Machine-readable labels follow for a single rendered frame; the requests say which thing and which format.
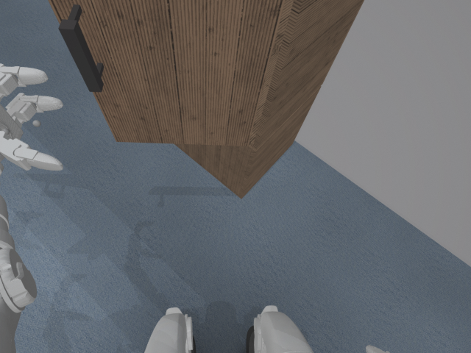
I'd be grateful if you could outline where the handle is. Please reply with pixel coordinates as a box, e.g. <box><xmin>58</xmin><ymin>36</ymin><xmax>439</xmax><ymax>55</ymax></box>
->
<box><xmin>58</xmin><ymin>4</ymin><xmax>104</xmax><ymax>92</ymax></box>

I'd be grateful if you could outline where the left robot forearm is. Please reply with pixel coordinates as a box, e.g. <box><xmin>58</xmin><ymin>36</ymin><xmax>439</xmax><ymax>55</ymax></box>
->
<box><xmin>0</xmin><ymin>163</ymin><xmax>15</xmax><ymax>250</ymax></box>

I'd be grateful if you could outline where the left robot upper arm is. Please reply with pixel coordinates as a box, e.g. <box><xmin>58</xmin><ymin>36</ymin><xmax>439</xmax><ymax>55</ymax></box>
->
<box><xmin>0</xmin><ymin>247</ymin><xmax>37</xmax><ymax>353</ymax></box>

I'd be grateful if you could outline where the cupboard door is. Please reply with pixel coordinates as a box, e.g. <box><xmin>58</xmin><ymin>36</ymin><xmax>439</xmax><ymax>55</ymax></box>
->
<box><xmin>48</xmin><ymin>0</ymin><xmax>285</xmax><ymax>146</ymax></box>

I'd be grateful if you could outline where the robot left thigh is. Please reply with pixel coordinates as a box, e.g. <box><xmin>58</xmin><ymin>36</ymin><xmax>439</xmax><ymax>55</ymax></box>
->
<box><xmin>144</xmin><ymin>313</ymin><xmax>193</xmax><ymax>353</ymax></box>

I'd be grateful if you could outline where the robot right thigh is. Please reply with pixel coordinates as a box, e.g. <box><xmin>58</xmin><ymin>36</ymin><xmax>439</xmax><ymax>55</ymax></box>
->
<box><xmin>254</xmin><ymin>311</ymin><xmax>314</xmax><ymax>353</ymax></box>

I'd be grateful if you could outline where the robot thigh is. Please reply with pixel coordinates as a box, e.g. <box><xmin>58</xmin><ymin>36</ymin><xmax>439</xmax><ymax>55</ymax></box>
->
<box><xmin>144</xmin><ymin>313</ymin><xmax>193</xmax><ymax>353</ymax></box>
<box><xmin>254</xmin><ymin>311</ymin><xmax>314</xmax><ymax>353</ymax></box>

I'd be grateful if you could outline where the robot left hand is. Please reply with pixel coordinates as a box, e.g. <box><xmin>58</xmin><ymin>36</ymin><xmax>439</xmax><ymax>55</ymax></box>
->
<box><xmin>0</xmin><ymin>63</ymin><xmax>63</xmax><ymax>171</ymax></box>

